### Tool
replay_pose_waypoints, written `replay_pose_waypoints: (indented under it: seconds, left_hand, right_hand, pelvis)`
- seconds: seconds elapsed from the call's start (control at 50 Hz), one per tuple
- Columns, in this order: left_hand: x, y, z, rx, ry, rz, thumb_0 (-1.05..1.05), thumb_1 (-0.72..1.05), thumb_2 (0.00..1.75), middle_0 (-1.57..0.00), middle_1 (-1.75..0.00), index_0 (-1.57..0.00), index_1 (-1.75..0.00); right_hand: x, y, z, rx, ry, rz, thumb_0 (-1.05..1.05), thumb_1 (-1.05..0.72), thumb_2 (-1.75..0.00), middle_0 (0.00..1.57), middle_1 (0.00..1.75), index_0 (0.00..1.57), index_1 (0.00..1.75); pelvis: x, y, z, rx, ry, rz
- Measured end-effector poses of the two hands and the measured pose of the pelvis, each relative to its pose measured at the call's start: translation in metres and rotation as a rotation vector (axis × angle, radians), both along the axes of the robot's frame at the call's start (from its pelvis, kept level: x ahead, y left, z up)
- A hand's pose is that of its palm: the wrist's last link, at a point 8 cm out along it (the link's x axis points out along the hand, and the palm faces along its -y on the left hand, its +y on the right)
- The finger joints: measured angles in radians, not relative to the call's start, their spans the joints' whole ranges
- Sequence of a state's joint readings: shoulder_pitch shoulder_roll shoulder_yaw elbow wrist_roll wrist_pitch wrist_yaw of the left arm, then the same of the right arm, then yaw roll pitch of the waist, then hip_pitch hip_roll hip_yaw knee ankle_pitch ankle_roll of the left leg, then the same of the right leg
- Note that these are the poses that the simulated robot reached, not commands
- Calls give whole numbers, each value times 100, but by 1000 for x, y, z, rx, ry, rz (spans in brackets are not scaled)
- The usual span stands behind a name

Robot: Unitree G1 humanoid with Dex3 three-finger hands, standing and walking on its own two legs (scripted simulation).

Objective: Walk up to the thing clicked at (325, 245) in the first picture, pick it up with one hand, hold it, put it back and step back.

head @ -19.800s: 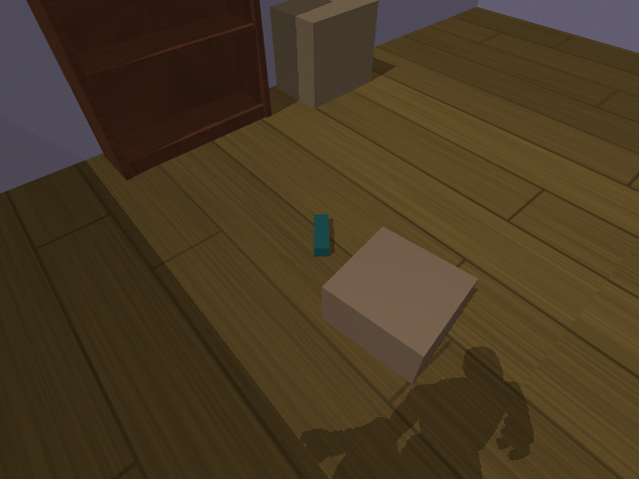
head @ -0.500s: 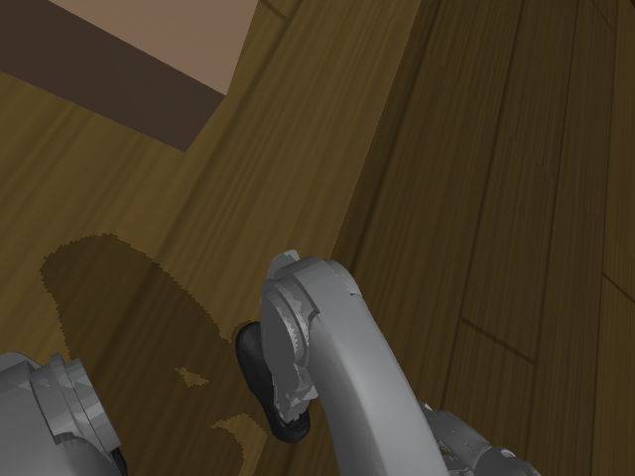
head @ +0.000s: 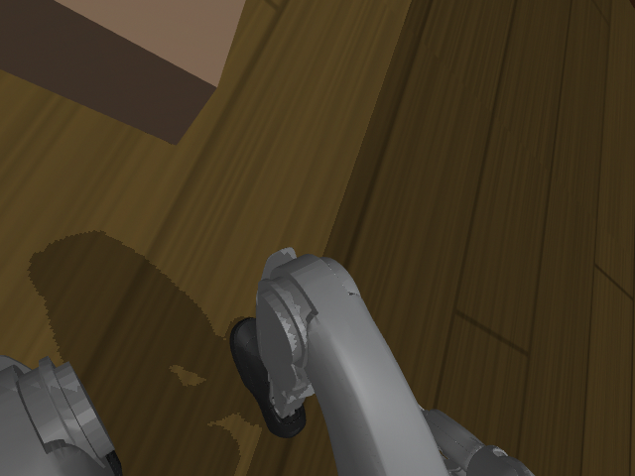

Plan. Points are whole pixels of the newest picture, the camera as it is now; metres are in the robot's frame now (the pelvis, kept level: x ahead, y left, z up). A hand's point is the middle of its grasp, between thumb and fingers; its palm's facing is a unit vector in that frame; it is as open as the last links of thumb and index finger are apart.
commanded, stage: close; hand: left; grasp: from above
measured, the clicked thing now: out of the picture +0.45 +0.35 -0.28
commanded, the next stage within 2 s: settle in 0.62 s
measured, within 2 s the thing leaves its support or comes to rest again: leaves its support in 1.02 s
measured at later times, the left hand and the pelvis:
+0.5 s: hand out of the picture +0.44 +0.34 -0.26, palm faces -0.46 -0.15 -0.88, open 9.8 cm; pelvis +0.00 +0.00 +0.00, yaw +0 degrees
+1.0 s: hand out of the picture +0.44 +0.35 -0.25, palm faces -0.46 -0.15 -0.88, open 9.7 cm; pelvis +0.00 +0.00 +0.00, yaw +0 degrees
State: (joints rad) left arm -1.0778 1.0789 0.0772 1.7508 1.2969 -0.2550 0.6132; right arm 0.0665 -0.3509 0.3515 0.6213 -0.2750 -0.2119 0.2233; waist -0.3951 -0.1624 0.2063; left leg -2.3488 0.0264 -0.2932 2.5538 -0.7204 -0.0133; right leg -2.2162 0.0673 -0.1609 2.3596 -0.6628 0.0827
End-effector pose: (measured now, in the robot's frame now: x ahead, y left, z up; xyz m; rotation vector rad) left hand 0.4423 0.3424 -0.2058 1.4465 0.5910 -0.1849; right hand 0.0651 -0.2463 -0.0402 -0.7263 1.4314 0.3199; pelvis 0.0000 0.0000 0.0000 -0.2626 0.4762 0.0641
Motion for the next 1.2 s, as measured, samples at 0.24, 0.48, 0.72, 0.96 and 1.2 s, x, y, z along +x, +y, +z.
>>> replay_pose_waypoints:
  seconds: [0.24, 0.48, 0.72, 0.96, 1.2]
  left_hand:
    - [2, 2, 2, -14, -3, 6, 0, 7, 62, -45, -78, -49, -74]
    - [1, 3, 3, -16, -5, -11, 0, 9, 55, -52, -74, -56, -71]
    - [3, 4, 4, -9, -12, -15, 1, 6, 59, -57, -72, -61, -69]
    - [3, 6, 6, -5, -2, 10, 0, 5, 59, -59, -72, -63, -67]
    - [3, 24, 38, 19, -34, 14, 0, 4, 59, -61, -71, -65, -65]
  right_hand:
    - [-1, -1, 2, -14, 7, -16, 0, -90, -89, 20, 30, 20, 30]
    - [5, 0, 0, -20, -6, 4, 0, -90, -89, 20, 30, 20, 30]
    - [8, 0, 0, -22, -9, 3, 0, -90, -89, 20, 30, 20, 30]
    - [4, -5, 2, -34, 1, -20, 0, -92, -90, 20, 30, 20, 30]
    - [12, -15, 0, -42, -22, -70, 0, -92, -90, 20, 30, 20, 30]
  pelvis:
    - [1, 1, 1, -5, 6, 0]
    - [0, 1, 0, -5, 1, 0]
    - [1, 1, 1, -4, 9, -1]
    - [2, 0, 2, -2, 21, 2]
    - [5, 0, 4, 5, 53, 16]
